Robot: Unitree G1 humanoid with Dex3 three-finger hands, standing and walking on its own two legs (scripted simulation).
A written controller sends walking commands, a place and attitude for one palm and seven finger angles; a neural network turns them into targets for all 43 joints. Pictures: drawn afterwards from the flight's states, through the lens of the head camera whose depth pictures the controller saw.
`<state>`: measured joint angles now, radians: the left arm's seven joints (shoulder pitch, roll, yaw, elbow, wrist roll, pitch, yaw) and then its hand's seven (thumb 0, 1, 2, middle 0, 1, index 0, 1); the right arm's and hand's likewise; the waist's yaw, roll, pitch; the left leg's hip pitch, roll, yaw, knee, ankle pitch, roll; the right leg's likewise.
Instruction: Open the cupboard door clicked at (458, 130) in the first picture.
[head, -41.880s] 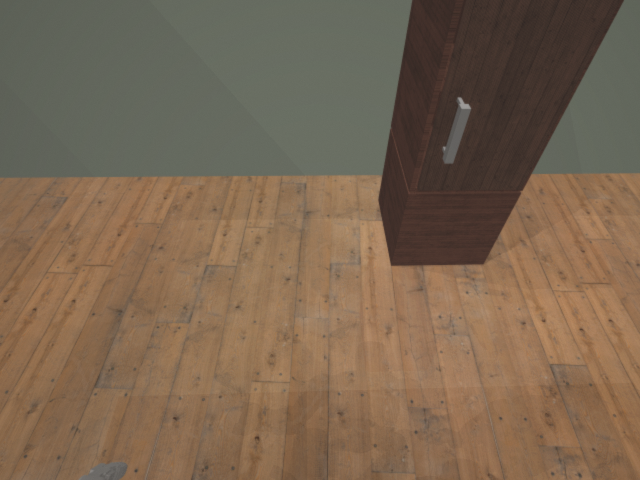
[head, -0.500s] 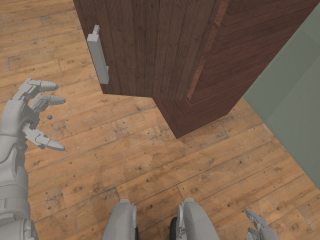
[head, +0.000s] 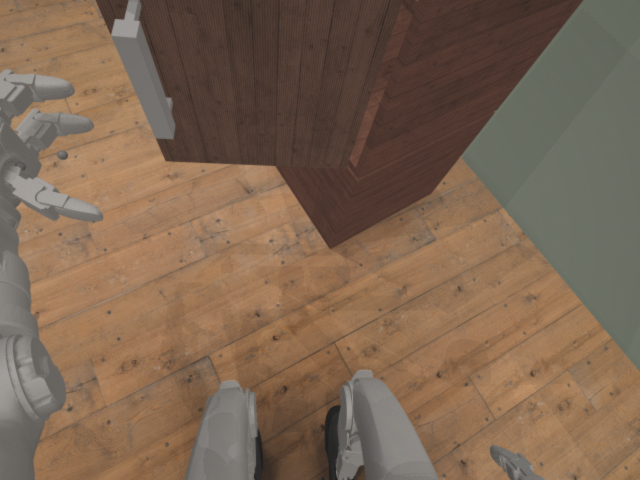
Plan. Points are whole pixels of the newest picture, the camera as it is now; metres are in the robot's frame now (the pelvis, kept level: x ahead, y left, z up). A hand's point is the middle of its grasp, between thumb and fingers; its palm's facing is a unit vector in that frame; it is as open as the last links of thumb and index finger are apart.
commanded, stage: move the hooked fingers beside the handle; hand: left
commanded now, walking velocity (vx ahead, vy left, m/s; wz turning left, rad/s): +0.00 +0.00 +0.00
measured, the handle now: (151, 75) +0.60 +0.20 +0.03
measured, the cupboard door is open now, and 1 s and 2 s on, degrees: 60 60 60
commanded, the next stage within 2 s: slide the fingers in behind the handle in 1.26 s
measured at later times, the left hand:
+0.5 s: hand (81, 94) +0.56 +0.27 +0.04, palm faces -0.02 -1.00 -0.03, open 14.0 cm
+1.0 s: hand (79, 99) +0.55 +0.27 +0.04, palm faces -0.02 -1.00 -0.04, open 14.0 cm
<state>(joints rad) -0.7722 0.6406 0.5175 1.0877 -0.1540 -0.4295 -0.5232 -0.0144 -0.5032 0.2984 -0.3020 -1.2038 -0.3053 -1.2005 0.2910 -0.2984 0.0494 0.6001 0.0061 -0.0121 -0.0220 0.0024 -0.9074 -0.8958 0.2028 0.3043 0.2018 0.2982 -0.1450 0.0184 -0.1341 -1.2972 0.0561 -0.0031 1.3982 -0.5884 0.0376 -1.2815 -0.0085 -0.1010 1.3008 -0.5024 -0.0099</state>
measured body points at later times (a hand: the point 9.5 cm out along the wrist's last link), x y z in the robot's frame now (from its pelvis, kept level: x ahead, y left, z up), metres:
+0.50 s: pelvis -0.01 +0.01 -0.02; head +0.20 +0.05 +0.38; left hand +0.55 +0.32 +0.05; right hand -0.01 -0.27 -0.11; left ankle +0.03 +0.10 -0.60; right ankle +0.05 -0.12 -0.60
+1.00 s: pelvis +0.01 +0.01 -0.01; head +0.21 +0.05 +0.39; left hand +0.55 +0.32 +0.05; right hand +0.02 -0.26 -0.10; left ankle +0.03 +0.10 -0.60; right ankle +0.05 -0.12 -0.60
